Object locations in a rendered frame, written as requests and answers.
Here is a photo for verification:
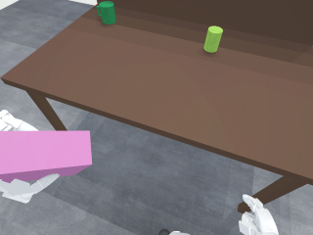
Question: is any sponge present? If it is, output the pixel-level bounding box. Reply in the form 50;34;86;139
0;130;92;183

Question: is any right robot hand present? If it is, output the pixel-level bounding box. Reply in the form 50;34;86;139
239;194;279;235

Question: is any left robot hand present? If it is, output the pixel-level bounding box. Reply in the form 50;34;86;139
0;110;60;204

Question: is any table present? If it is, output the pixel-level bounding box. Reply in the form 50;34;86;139
0;0;313;213

